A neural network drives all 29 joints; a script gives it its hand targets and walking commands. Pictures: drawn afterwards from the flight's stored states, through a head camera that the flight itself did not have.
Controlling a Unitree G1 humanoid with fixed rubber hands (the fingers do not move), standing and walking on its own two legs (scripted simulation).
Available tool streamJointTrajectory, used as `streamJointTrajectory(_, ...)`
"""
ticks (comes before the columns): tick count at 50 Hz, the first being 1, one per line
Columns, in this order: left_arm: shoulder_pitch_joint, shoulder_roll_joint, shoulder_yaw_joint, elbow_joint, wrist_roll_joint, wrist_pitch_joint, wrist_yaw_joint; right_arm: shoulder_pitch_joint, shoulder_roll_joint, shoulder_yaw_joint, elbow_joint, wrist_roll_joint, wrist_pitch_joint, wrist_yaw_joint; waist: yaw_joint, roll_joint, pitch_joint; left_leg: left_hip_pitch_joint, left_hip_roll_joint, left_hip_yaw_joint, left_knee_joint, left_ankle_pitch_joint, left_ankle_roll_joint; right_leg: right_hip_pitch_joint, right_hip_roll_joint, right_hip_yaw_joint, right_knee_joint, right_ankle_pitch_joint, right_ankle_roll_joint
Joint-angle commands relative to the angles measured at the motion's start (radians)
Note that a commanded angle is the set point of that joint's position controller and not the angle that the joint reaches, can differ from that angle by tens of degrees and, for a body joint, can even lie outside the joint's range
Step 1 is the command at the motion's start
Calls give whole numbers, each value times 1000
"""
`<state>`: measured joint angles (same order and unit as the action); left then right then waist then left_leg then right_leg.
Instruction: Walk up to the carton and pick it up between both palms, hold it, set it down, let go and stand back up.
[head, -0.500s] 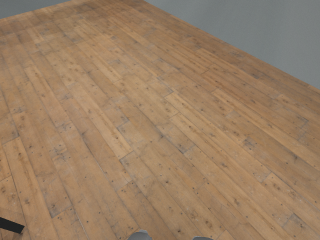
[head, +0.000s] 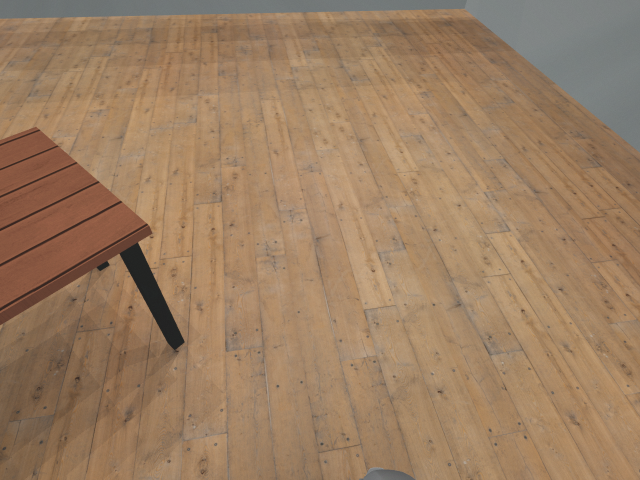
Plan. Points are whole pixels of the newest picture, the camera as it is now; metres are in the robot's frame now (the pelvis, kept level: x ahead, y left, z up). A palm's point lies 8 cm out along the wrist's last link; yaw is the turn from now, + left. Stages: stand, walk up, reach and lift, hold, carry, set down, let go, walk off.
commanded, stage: walk up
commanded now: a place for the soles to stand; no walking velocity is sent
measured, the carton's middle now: out of the picture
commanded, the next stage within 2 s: none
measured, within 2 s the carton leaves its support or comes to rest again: neither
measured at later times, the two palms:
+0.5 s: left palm out of the picture -0.08 +0.41 -0.14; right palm out of the picture +0.15 -0.08 -0.12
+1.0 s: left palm out of the picture -0.11 +0.51 -0.14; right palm (205, 377) +0.31 +0.17 -0.12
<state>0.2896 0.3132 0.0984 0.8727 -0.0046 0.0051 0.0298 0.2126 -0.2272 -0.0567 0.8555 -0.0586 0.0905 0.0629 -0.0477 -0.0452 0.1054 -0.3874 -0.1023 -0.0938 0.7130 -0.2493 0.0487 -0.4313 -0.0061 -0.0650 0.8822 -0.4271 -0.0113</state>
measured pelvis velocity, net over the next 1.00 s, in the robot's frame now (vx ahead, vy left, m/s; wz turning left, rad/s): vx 0.07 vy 0.31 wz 0.72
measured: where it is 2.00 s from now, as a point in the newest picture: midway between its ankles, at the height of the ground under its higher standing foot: outside the picture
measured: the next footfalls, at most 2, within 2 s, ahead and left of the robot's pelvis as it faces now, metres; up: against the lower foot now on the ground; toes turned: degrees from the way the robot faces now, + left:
right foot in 0.04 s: +0.11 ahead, -0.09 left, +0.00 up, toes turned +0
left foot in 0.38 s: +0.03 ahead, +0.29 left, +0.00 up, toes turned +25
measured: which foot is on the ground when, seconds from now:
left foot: down 0.00-0.06, up 0.08-0.36, down 0.38-0.64, up 0.66-0.88, down 0.90-1.00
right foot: up 0.00-0.02, down 0.04-0.38, up 0.40-0.62, down 0.64-0.94, up 0.96-1.00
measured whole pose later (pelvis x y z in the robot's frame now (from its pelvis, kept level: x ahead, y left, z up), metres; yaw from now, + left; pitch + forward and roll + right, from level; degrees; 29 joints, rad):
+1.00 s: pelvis +0.07 +0.31 -0.01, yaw +41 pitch -4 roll -1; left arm 0.41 0.28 0.02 0.80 0.03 0.01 0.01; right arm 0.23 -0.26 -0.07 0.78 -0.02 -0.01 0.05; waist 0.01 0.00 0.13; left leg -0.44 -0.01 0.05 0.84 -0.33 0.06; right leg -0.30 -0.19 -0.06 1.11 -0.50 -0.03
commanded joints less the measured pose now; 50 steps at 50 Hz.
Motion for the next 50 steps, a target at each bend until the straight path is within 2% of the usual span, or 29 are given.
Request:
streamJointTrajectory(1, 149, 76, 26, -98, 3, -37, 21, -73, -227, -43, -125, 13, -11, -10, 53, 228, -77, -114, 221, -456, -366, -242, 139, 215, 9, 47, -265, 108, -29)
streamJointTrajectory(2, 237, 85, 31, -86, 24, -43, 27, -84, -209, -33, -139, 16, -9, -8, 103, 140, -113, -284, 153, -395, -288, -321, 60, 434, -23, 114, -403, 129, -59)
streamJointTrajectory(3, 288, 196, 59, -94, 63, -46, 37, -44, -153, -20, -178, 10, -6, -4, 127, -105, -143, -497, 24, -201, -37, -390, -64, 571, -298, 494, -599, -290, -167)
streamJointTrajectory(4, 195, 255, 71, -104, 72, -44, 53, -62, -204, -43, -180, -29, 1, -13, 104, -124, -70, -443, 37, -41, 339, -228, -124, 323, -572, 770, -763, -534, -257)
streamJointTrajectory(5, 66, 203, 57, -98, 80, -50, 64, -32, -270, -65, -143, -48, 10, -9, 48, 2, -8, -391, 86, -71, 493, -154, -135, 199, -564, 706, -779, -468, -272)
streamJointTrajectory(8, -42, 139, 35, -108, 83, -78, 58, 79, -241, -73, -97, -32, 5, 24, -12, -79, -16, -268, 167, -81, 618, -77, -121, 135, -424, 321, -698, -210, -232)
streamJointTrajectory(9, -59, 132, 36, -106, 82, -79, 57, 87, -210, -65, -85, -17, 1, 35, -8, -102, -10, -263, 159, -70, 605, -77, -120, 154, -386, 234, -687, -210, -201)
streamJointTrajectory(15, 17, 203, 46, -65, 95, -72, 48, -34, -122, -45, -111, 36, -27, 56, 82, -147, 33, -113, 225, 74, 159, -241, -98, 160, -426, -2, -667, -260, -204)
streamJointTrajectory(17, -29, 215, 41, -63, 96, -58, 39, 89, -123, -63, -67, 49, -54, 54, 18, -151, -27, 143, 176, 193, 19, -148, -71, 60, -393, -128, -541, -273, -174)
streamJointTrajectory(19, 4, 117, 9, -65, 86, -27, 24, 272, -185, -97, 17, 46, -83, 28, -58, 105, -100, 358, 56, 207, -70, -177, -17, -82, -261, -252, -177, -377, -101)
streamJointTrajectory(20, -25, 28, -30, -134, 45, -17, 6, 299, -323, -124, 3, 33, -90, 9, -113, 419, -66, 304, 238, -287, -354, -593, 106, -279, -118, -268, 151, -377, -32)
streamJointTrajectory(21, -114, 45, -31, -212, 4, -16, -8, 232, -369, -120, -35, 36, -83, -9, -108, 392, -10, 132, 363, -645, -571, -766, 204, -333, -73, -23, 277, -296, -10)
streamJointTrajectory(22, -124, 81, -22, -218, -2, -18, -14, 158, -359, -107, -36, 49, -77, -28, -68, 273, 23, 90, 387, -647, -592, -793, 225, -327, -112, 61, 322, -211, -14)
streamJointTrajectory(25, 50, 100, -13, -154, 12, -37, -20, 27, -288, -75, -76, 15, -72, -61, 9, 293, 2, 67, 359, -503, -483, -673, 216, -235, -147, 44, 260, -91, -6)
streamJointTrajectory(29, 81, 76, -8, -174, 19, -51, -15, 45, -238, -55, -74, 7, -73, -55, 8, 280, -2, 12, 337, -449, -409, -407, 205, -87, -117, 48, 17, -77, -12)
streamJointTrajectory(31, 203, 81, 1, -160, 24, -63, -9, 0, -210, -40, -88, 14, -59, -47, 79, 172, -36, -167, 279, -343, -280, -408, 146, 197, -63, 3, -193, 79, -39)
streamJointTrajectory(32, 304, 95, 11, -138, 34, -73, -3, -45, -172, -22, -109, 18, -54, -41, 146, 81, -24, -358, 199, -246, -133, -442, 77, 401, -92, 79, -347, 57, -68)
streamJointTrajectory(33, 348, 214, 37, -150, 71, -82, 9, -44, -83, 1, -155, 23, -57, -31, 168, -205, -25, -532, 20, -52, 234, -356, -45, 487, -355, 567, -626, -408, -167)
streamJointTrajectory(34, 308, 245, 40, -139, 74, -71, 25, -31, -157, -13, -146, -12, -56, -35, 143, -141, 36, -535, 67, -24, 438, -317, -79, 400, -541, 828, -766, -583, -239)
streamJointTrajectory(35, 223, 205, 30, -152, 74, -70, 38, 0, -212, -31, -126, -19, -53, -30, 105, -13, 104, -531, 119, -49, 517, -240, -95, 331, -549, 758, -738, -545, -277)
streamJointTrajectory(37, 144, 165, 11, -155, 76, -82, 43, 4, -187, -33, -120, -4, -53, -14, 96, -21, 130, -499, 177, -42, 526, -187, -108, 297, -514, 519, -690, -262, -295)
streamJointTrajectory(40, 80, 172, -12, -153, 75, -99, 25, -6, -133, -30, -137, 18, -67, 11, 71, -131, 79, -268, 224, -7, 297, -200, -80, 256, -447, 200, -632, 114, -245)
streamJointTrajectory(43, 75, 190, -5, -153, 61, -83, 12, 49, -90, -19, -114, 42, -93, 29, 59, -163, -6, -8, 151, 139, 46, -123, -52, 217, -334, -60, -507, 197, -190)
streamJointTrajectory(45, 89, 154, -21, -144, 51, -61, 7, 168, -119, -50, -90, 34, -114, 23, -3, -79, -72, 276, 74, 202, -65, 20, -18, 62, -293, -155, -328, 118, -148)
streamJointTrajectory(46, 136, 104, -37, -156, 46, -54, 3, 242, -167, -69, -69, 22, -120, 11, -35, 53, -124, 397, 44, 162, -90, -1, 10, 18, -243, -213, -121, 236, -111)
streamJointTrajectory(47, 163, 42, -70, -205, 33, -51, -12, 321, -281, -99, -79, 10, -124, -9, -86, 333, -206, 486, 257, -287, -262, -290, 107, -153, -149, -229, 219, 63, -48)
streamJointTrajectory(48, 99, 81, -57, -253, 16, -42, -18, 329, -336, -98, -102, 44, -118, -30, -95, 321, -206, 434, 409, -657, -441, -388, 173, -245, -76, -34, 345, -175, -27)
streamJointTrajectory(49, 29, 111, -48, -270, 15, -34, -19, 277, -325, -89, -114, 57, -110, -52, -94, 209, -134, 370, 450, -640, -448, -343, 208, -298, -126, 64, 448, -113, -33)
streamJointTrajectory(50, 39, 101, -50, -263, 24, -33, -25, 237, -302, -76, -129, 51, -106, -68, -75, 189, -88, 304, 445, -564, -413, -230, 197, -303, -149, 78, 490, -60, -36)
